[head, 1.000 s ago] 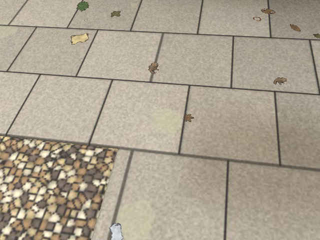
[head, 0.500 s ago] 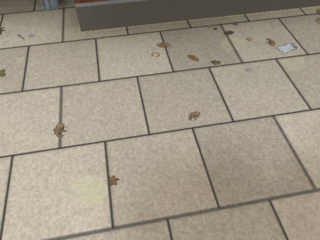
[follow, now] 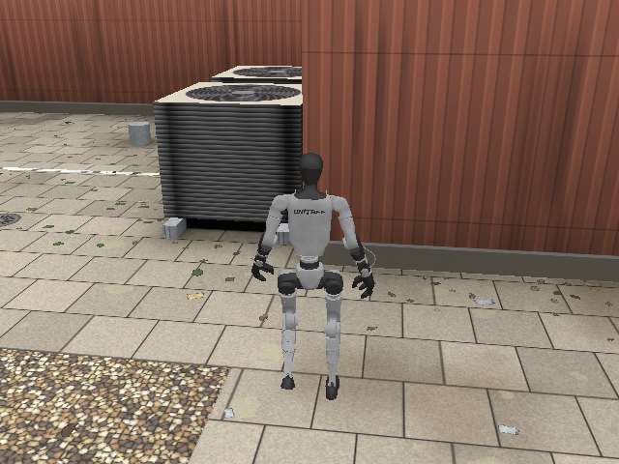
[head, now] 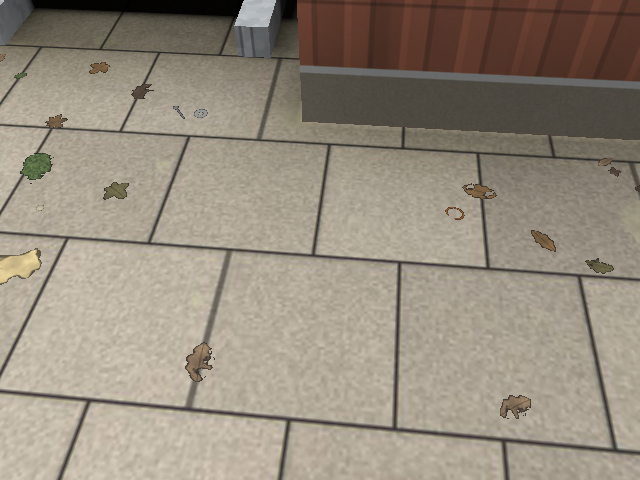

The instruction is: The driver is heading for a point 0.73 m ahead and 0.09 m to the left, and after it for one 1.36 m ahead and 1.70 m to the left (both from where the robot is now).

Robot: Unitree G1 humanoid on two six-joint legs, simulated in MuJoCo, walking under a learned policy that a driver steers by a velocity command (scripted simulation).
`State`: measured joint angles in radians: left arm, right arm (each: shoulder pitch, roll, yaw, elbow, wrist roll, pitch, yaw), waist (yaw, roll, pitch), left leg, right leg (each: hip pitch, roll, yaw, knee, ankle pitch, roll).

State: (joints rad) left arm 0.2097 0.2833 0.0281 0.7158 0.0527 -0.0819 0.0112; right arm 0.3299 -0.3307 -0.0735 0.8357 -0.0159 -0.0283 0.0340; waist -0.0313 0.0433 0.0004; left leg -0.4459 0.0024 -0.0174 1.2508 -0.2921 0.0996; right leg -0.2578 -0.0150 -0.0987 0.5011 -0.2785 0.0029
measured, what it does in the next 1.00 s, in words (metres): walks ahead, turning left: left foot, then right foot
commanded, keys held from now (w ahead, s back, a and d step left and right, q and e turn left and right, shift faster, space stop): w+q+shift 0.40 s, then w+e+shift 0.12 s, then w+q+shift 0.48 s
